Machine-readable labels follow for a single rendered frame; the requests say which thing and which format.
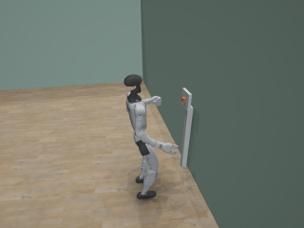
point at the robot right forearm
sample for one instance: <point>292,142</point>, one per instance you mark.
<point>146,139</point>

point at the left robot shin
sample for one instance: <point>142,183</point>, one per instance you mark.
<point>144,165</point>

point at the robot left hand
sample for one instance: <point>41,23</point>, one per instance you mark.
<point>156,100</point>

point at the panel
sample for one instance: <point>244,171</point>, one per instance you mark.
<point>186,126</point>

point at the right robot thigh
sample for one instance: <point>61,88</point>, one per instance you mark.
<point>151,156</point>

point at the robot right upper arm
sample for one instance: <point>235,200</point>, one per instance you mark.
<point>139,112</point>

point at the robot right hand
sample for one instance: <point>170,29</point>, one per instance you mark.
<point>167,146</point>

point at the robot left forearm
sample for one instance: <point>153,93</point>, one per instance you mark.
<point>147,101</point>

